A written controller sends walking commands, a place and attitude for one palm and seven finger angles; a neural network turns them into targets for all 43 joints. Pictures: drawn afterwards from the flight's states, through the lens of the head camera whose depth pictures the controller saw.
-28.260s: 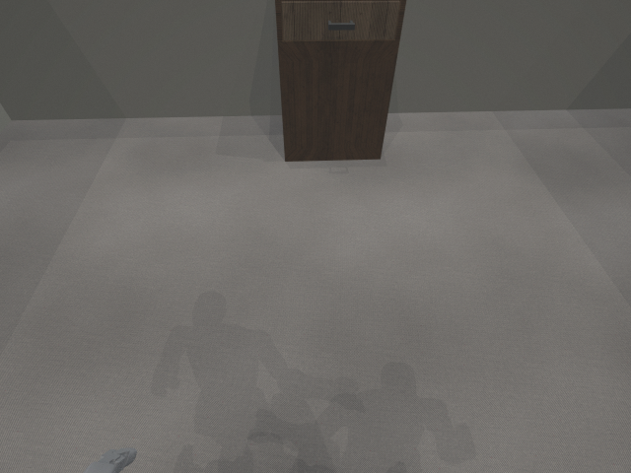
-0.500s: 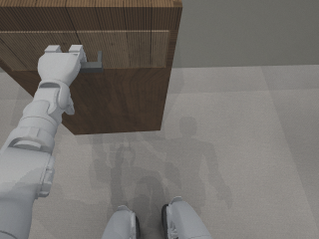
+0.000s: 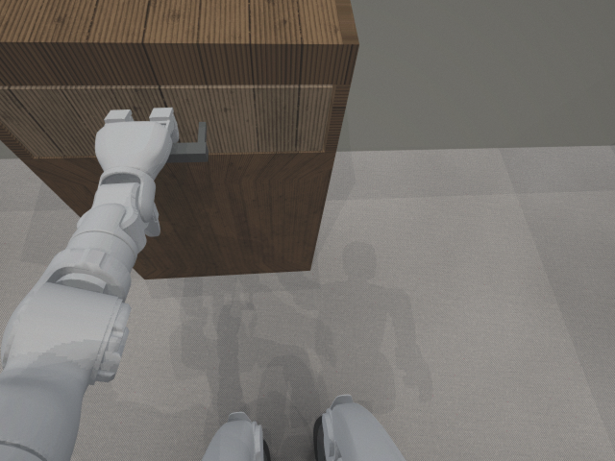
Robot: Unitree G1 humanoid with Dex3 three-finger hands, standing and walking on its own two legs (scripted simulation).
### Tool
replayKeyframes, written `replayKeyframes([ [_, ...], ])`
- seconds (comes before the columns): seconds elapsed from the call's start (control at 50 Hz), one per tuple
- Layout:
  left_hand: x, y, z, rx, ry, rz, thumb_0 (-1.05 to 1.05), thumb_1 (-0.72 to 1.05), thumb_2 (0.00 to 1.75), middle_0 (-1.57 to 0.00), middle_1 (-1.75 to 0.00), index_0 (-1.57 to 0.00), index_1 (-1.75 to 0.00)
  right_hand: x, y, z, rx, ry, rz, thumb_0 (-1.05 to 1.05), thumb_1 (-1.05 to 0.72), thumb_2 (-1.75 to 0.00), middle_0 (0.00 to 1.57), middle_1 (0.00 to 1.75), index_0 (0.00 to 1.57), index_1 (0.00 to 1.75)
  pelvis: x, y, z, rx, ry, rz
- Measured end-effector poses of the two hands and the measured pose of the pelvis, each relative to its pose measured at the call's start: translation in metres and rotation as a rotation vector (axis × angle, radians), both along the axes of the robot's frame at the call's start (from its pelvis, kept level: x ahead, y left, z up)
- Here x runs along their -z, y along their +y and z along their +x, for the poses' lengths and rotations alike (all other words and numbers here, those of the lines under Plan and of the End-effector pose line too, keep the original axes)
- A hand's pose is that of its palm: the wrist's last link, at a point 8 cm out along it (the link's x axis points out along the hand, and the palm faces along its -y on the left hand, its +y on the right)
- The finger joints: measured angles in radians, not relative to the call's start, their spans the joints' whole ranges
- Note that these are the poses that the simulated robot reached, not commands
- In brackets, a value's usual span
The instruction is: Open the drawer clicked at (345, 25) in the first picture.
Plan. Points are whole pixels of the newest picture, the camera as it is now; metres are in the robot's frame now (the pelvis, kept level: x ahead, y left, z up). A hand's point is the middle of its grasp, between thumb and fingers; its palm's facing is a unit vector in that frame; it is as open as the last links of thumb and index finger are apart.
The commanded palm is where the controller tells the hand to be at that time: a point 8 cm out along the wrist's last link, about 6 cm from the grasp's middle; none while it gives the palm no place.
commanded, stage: lower the fingers behind the handle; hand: left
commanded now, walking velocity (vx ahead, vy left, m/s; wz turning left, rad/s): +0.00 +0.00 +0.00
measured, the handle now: (171, 141) +0.56 +0.15 +0.00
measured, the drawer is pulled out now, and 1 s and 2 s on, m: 0.00 0.00 0.05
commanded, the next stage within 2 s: close the thumb around the handle in 0.50 s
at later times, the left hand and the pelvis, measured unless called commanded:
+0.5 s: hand (154, 179) +0.51 +0.18 -0.03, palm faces -0.12 +0.00 -0.99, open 13.9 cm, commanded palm +0.51 +0.16 +0.02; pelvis +0.00 -0.01 -0.01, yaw +0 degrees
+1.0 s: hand (154, 178) +0.52 +0.18 -0.03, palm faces -0.08 -0.01 -1.00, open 9.4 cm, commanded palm +0.51 +0.17 +0.02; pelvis +0.01 -0.01 -0.01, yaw +0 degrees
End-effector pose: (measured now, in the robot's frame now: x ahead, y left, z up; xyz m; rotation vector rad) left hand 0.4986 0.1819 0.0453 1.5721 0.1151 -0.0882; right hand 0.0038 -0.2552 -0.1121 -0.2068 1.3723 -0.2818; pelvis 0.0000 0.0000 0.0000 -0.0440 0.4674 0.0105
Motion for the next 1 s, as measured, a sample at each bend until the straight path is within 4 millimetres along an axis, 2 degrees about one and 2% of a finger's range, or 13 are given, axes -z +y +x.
replayKeyframes([
  [0.1,0.018,0.003,-0.005,0.031,-0.024,-0.012,0.0,-0.49,0.3,-0.28,-1.2,-0.3,-1.19,0.008,-0.006,-0.009,-0.005,0.038,-0.013,0.0,-0.9,-0.9,0.2,0.3,0.2,0.3,0.01,0.001,-0.002,-0.001,0.025,-0.002],
  [0.2,0.022,0.003,-0.005,0.029,-0.097,-0.026,0.0,-0.49,0.3,-0.31,-1.21,-0.3,-1.2,0.015,-0.009,-0.017,-0.009,0.083,-0.016,0.0,-0.9,-0.9,0.2,0.3,0.2,0.3,0.018,0.001,-0.004,-0.009,0.044,-0.007],
  [0.44,0.017,-0.005,0.0,-0.061,-0.035,-0.004,0.0,-0.49,0.3,-0.32,-1.2,-0.31,-1.2,0.008,-0.006,-0.017,0.027,0.063,0.003,0.0,-0.9,-0.9,0.2,0.3,0.2,0.3,0.007,-0.004,-0.002,-0.002,0.025,-0.002],
  [0.68,0.017,0.0,-0.001,0.001,-0.026,-0.003,0.0,-0.47,0.31,-0.31,-1.2,-0.32,-1.2,0.009,-0.015,-0.017,0.013,0.073,-0.006,0.0,-0.9,-0.9,0.2,0.3,0.2,0.3,0.008,-0.008,0.004,0.001,0.029,0.006],
  [0.82,0.021,0.0,0.0,-0.01,-0.062,-0.019,0.0,-0.28,0.39,-0.32,-1.23,-0.33,-1.22,0.012,-0.019,-0.007,0.0,0.071,-0.009,0.0,-0.9,-0.9,0.2,0.3,0.2,0.3,0.011,-0.01,0.005,-0.001,0.04,0.006],
  [1.0,0.02,-0.002,0.002,-0.034,-0.049,-0.005,0.0,0.15,0.58,-0.35,-1.27,-0.36,-1.27,0.01,-0.019,0.003,0.001,0.043,-0.008,0.0,-0.9,-0.9,0.2,0.3,0.2,0.3,0.008,-0.009,0.005,0.002,0.033,0.005],
])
